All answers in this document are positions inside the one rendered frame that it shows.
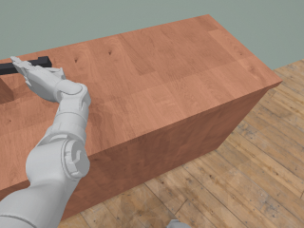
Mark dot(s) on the tap lever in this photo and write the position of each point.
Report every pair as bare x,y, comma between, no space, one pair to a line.
9,68

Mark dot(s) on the left robot upper arm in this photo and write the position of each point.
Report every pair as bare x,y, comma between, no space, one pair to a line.
54,170

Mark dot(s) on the counter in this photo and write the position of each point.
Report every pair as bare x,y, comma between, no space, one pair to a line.
161,97

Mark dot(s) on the robot right shin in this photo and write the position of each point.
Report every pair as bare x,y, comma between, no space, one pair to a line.
173,221

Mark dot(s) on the left robot hand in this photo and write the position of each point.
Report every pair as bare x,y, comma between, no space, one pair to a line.
41,80

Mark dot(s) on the robot left forearm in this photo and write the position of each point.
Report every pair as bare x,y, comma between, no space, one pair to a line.
71,117

